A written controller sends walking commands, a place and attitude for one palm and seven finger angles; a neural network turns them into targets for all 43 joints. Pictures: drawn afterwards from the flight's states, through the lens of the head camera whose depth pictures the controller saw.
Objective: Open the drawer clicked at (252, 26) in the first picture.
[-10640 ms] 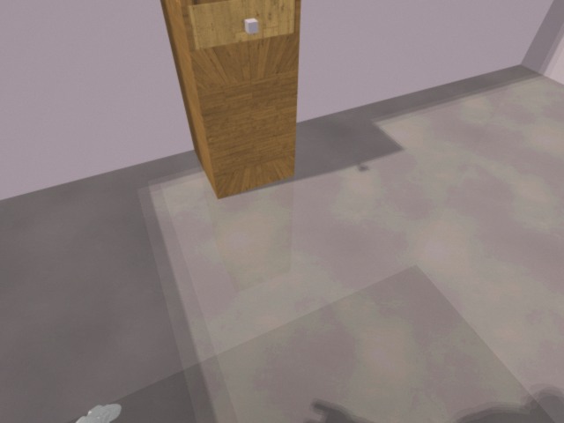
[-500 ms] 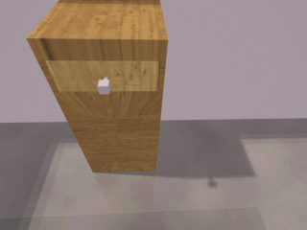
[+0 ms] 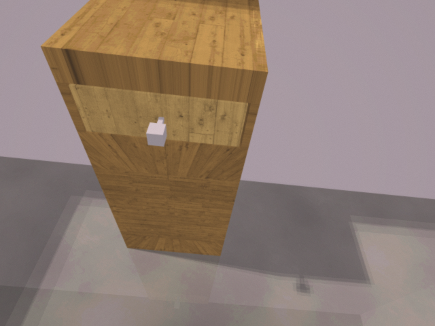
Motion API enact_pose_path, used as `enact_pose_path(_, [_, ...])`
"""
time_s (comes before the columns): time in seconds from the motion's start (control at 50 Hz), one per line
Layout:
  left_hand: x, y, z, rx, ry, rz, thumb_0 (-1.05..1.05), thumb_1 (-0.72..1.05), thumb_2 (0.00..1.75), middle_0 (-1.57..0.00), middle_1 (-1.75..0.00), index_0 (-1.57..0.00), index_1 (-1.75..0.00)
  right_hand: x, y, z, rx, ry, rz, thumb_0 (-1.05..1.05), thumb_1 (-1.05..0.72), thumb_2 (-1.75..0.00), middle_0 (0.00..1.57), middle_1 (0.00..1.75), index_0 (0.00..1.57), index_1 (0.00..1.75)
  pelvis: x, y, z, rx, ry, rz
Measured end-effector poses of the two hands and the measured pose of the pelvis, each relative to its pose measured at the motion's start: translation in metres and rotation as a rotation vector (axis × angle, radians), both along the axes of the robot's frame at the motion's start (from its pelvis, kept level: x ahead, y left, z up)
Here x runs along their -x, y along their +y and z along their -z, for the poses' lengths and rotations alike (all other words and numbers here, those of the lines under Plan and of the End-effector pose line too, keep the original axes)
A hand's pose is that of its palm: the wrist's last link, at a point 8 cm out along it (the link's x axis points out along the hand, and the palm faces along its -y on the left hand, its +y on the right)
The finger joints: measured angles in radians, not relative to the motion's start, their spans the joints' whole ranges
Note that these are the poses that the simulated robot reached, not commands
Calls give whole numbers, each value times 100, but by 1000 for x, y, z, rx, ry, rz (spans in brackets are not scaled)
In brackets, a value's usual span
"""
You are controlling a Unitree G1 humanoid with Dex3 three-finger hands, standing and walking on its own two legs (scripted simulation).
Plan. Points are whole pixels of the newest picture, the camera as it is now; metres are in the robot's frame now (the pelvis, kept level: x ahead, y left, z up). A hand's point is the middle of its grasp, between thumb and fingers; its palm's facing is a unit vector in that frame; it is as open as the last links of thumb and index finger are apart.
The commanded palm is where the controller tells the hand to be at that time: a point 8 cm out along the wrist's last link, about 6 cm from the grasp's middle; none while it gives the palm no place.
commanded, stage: come to a stop and stand still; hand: left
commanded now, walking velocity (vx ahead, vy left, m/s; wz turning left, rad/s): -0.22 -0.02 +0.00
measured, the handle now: (158, 129) +0.50 +0.19 +0.06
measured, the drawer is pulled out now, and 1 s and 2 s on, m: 0.00 0.00 0.00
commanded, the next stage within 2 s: look again from close up in 0.88 s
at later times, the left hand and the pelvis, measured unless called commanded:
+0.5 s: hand out of the picture +0.06 +0.12 -0.15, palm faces +0.03 -0.97 -0.24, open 7.4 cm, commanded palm none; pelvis -0.01 -0.07 +0.01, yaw +2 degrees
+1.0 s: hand out of the picture -0.07 +0.08 -0.16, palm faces +0.08 -0.98 -0.16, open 7.4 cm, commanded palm none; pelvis -0.02 -0.08 +0.02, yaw +2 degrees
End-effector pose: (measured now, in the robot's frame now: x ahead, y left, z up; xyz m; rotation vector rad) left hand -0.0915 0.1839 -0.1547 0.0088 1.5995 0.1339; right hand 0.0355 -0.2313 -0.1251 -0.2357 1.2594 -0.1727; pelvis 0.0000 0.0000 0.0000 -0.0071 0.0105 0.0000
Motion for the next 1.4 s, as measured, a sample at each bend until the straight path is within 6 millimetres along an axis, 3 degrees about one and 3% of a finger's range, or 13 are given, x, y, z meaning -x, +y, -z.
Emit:
enact_pose_path(0.08, [-36,10,-11,-35,-44,25,1,90,90,-20,-29,-20,-30,-23,5,-5,-9,-33,3,1,-94,-90,20,30,20,30,-6,2,-10,2,-4,0])
enact_pose_path(0.16, [-78,20,-18,-81,-142,45,1,90,90,-20,-29,-20,-30,-33,-1,-7,-19,-30,-5,0,-95,-90,20,30,20,30,-4,-3,-15,5,-7,-12])
enact_pose_path(0.28, [-124,29,-30,-166,-259,75,1,92,90,-20,-29,-20,-30,-27,-24,-2,-38,-12,0,0,-93,-90,20,30,20,30,0,-25,-15,0,-16,-15])
enact_pose_path(0.38, [-143,14,-33,-216,-350,107,1,91,90,-20,-29,-20,-30,-16,-47,17,-81,1,22,0,-92,-90,20,30,20,30,2,-51,-4,-30,-18,-6])
enact_pose_path(0.52, [-137,-25,-32,-156,-374,106,0,91,90,-20,-29,-20,-30,13,-63,13,-93,61,43,0,-91,-90,20,30,20,30,11,-70,-9,-16,-13,-34])
enact_pose_path(0.62, [-123,-33,-20,-119,-371,65,0,93,90,-20,-29,-20,-30,38,-67,5,-64,88,39,0,-91,-90,20,30,20,30,17,-75,-8,3,-10,-40])
enact_pose_path(0.74, [-93,-33,-22,-111,-309,38,0,95,90,-20,-29,-20,-30,64,-60,-2,-75,141,23,0,-91,-90,19,30,20,30,21,-78,-16,-5,-16,-35])
enact_pose_path(0.92, [-35,-48,-26,-89,-154,17,0,92,90,-20,-29,-20,-30,76,-48,3,-120,171,17,0,-90,-90,20,30,20,30,21,-78,-19,-9,-14,-34])
enact_pose_path(1.04, [-15,-59,-25,-77,-103,24,1,91,90,-20,-29,-20,-30,74,-45,9,-133,170,21,0,-90,-90,20,30,20,30,22,-74,-15,3,-10,-29])
enact_pose_path(1.14, [-20,-49,-28,-93,-104,39,1,90,90,-20,-29,-20,-30,66,-37,17,-151,115,35,0,-90,-90,19,30,20,30,18,-65,-12,-3,-7,-31])
enact_pose_path(1.4, [-85,-19,-38,-165,-229,74,1,92,90,-20,-29,-20,-30,60,-19,20,-183,125,27,1,-91,-90,20,30,20,30,1,-57,-15,-20,-20,-20])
